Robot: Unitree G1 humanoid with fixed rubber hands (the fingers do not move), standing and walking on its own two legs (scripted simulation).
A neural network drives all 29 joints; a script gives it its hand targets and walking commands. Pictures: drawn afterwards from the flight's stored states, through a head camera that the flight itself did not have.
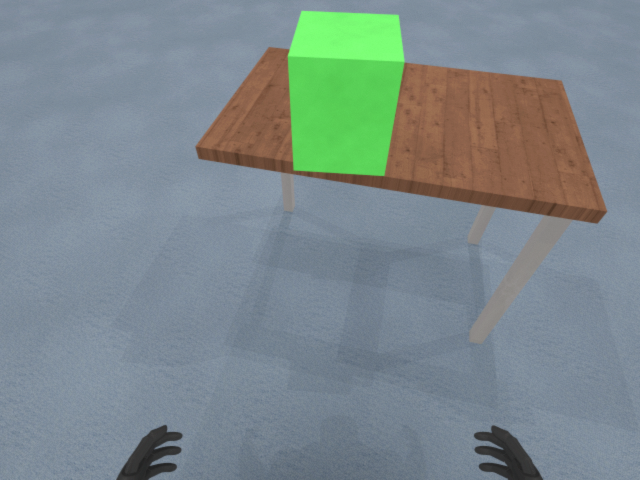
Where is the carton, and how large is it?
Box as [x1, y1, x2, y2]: [288, 11, 404, 175]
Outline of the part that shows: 301,11 288,54 293,167 295,170 383,175 404,61 398,15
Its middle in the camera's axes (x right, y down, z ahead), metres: +0.05 -0.31 +0.83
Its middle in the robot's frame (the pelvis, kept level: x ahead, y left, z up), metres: +0.84 -0.04 +0.04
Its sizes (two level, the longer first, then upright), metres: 0.210 0.200 0.250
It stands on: a table, 0.68 m high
